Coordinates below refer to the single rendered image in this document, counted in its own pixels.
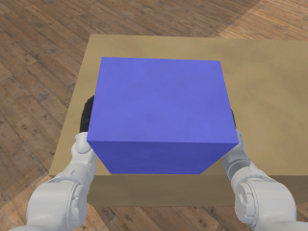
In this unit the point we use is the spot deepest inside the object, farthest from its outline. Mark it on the left robot forearm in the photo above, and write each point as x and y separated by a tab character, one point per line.
82	167

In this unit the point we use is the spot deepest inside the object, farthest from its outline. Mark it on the right robot forearm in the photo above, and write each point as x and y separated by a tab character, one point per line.
238	167

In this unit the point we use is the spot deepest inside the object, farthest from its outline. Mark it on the left robot upper arm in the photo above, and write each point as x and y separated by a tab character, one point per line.
56	206

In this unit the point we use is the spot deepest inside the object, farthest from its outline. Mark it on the carton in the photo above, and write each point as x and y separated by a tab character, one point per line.
160	116

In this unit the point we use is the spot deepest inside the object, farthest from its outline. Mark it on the pedestal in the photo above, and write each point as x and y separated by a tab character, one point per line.
267	86

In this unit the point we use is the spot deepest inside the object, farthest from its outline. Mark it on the left robot hand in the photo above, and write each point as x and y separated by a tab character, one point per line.
86	114

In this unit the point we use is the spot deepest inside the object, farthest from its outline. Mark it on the right robot upper arm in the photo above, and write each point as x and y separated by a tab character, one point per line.
266	206

